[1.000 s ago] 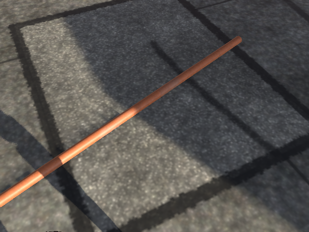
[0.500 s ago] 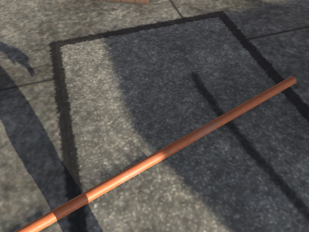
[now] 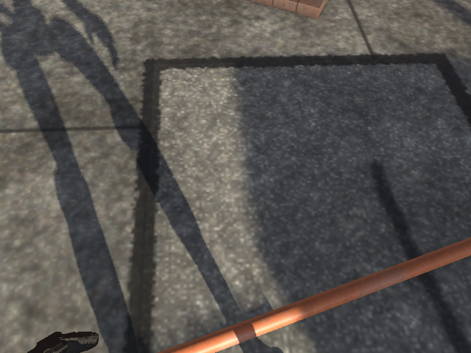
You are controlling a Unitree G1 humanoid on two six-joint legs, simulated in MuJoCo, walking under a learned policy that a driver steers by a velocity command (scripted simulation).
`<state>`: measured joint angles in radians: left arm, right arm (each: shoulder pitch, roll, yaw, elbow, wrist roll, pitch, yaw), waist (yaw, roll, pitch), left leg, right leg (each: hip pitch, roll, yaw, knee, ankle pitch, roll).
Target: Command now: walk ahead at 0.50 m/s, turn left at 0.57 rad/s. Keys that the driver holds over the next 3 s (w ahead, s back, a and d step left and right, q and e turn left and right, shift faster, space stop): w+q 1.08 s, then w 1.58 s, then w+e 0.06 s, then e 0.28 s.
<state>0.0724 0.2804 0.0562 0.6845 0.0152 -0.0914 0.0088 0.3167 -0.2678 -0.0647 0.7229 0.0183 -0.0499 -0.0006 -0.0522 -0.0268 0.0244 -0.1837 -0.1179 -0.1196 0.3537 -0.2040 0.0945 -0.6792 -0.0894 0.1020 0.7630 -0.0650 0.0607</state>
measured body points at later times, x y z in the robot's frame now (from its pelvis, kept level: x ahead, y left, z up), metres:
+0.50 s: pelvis +0.27 -0.03 +0.00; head +0.29 -0.03 +0.45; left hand +0.21 +0.24 -0.12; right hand +0.52 -0.22 -0.09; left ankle +0.34 +0.16 -0.66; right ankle +0.24 -0.15 -0.75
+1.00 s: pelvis +0.50 +0.09 +0.04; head +0.52 +0.10 +0.49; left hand +0.53 +0.43 -0.02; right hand +0.73 -0.10 -0.07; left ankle +0.42 +0.18 -0.70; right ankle +0.69 +0.05 -0.68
